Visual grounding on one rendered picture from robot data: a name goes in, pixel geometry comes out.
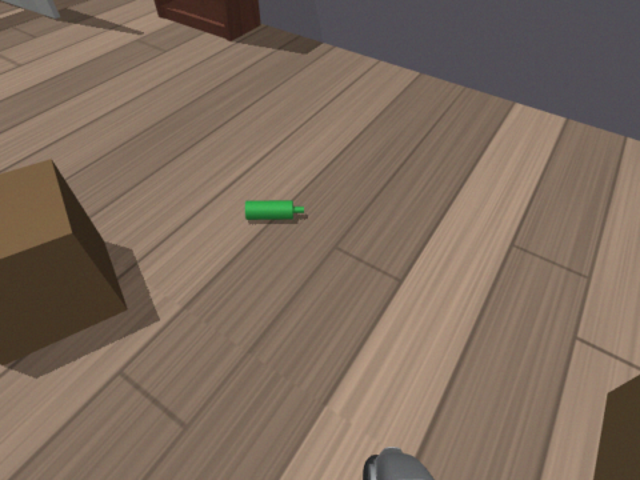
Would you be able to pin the bookshelf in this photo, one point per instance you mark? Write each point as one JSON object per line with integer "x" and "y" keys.
{"x": 228, "y": 19}

